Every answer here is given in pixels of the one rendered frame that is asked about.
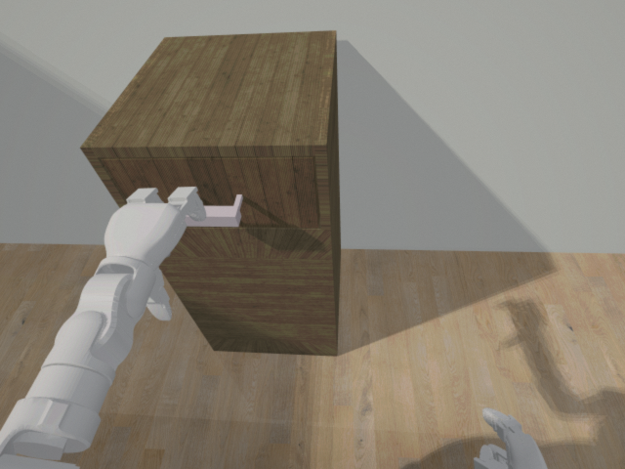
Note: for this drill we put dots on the robot left hand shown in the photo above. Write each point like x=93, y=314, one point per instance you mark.
x=147, y=229

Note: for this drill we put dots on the drawer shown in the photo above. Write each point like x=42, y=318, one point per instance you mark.
x=278, y=191

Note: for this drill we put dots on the handle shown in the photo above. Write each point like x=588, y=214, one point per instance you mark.
x=219, y=216

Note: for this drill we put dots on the robot right hand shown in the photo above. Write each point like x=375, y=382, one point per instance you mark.
x=521, y=450

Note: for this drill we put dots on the cabinet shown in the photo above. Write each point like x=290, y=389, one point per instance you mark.
x=252, y=290

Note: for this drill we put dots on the left robot forearm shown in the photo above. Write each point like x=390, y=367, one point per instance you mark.
x=60, y=413

